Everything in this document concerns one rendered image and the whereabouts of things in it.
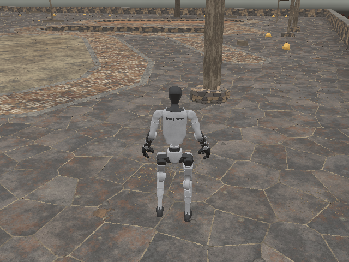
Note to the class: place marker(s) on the robot right hand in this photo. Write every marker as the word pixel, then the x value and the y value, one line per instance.
pixel 205 151

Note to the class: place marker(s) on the robot right upper arm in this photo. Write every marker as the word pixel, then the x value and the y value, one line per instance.
pixel 195 124

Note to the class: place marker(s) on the robot left upper arm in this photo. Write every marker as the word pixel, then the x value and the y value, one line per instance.
pixel 154 123

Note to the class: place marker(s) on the left robot foot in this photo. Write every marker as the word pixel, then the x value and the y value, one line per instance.
pixel 159 211

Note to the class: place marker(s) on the robot left forearm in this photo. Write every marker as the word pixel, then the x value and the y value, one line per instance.
pixel 148 142

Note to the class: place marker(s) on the humanoid robot head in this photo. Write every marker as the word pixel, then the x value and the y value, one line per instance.
pixel 175 93

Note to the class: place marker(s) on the robot right forearm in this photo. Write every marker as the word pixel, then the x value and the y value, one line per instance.
pixel 203 142

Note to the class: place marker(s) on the robot left hand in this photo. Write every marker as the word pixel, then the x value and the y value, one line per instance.
pixel 148 150

